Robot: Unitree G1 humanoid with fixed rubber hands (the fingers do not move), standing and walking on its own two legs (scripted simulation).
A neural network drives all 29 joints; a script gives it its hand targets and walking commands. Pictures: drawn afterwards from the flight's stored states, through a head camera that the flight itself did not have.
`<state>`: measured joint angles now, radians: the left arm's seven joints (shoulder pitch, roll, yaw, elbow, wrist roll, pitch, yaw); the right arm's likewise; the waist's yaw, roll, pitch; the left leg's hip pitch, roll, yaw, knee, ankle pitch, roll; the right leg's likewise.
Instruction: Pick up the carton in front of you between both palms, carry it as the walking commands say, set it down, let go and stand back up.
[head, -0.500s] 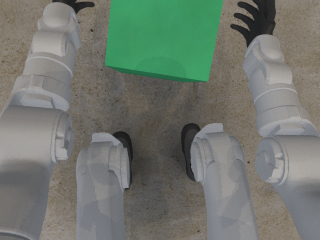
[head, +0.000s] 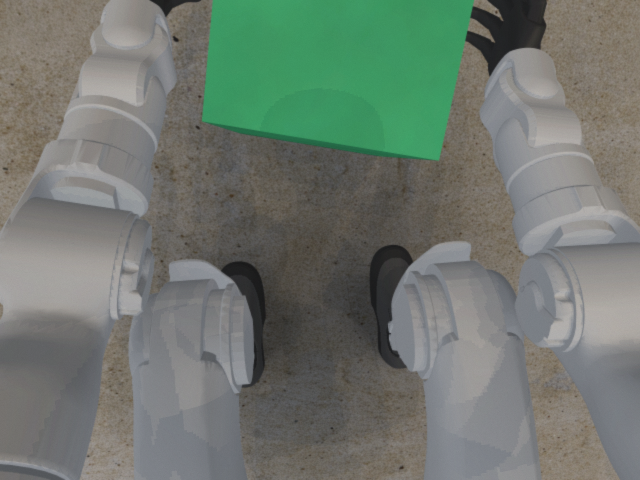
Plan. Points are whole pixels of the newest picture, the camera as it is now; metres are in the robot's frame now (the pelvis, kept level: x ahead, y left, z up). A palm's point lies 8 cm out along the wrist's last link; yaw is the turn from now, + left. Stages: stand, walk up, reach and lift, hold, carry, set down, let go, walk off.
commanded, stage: reach and lift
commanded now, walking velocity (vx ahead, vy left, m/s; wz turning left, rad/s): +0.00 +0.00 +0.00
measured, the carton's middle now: (329, 53) +0.52 -0.02 -0.25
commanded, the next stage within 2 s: none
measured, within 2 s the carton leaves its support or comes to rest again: leaves its support in 0.44 s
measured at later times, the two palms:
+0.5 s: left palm (174, 1) +0.55 +0.13 -0.17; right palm (501, 26) +0.52 -0.17 -0.16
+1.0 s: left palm out of the picture +0.50 +0.14 +0.03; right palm out of the picture +0.48 -0.16 +0.03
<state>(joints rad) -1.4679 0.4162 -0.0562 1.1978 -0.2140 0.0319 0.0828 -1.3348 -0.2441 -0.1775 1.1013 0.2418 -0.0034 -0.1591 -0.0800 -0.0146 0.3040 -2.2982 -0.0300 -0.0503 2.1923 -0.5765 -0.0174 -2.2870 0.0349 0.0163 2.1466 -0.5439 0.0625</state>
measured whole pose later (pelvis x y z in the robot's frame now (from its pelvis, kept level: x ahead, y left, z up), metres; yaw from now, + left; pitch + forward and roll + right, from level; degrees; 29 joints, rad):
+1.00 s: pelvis -0.01 +0.00 +0.09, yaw +2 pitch +42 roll -1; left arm -1.16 0.07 0.40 0.86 0.22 0.33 0.04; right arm -1.04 0.03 -0.58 0.68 -0.21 0.34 -0.07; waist -0.05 0.01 -0.13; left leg -2.09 -0.11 -0.08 1.84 -0.49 -0.05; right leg -2.08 0.10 0.08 1.82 -0.48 0.09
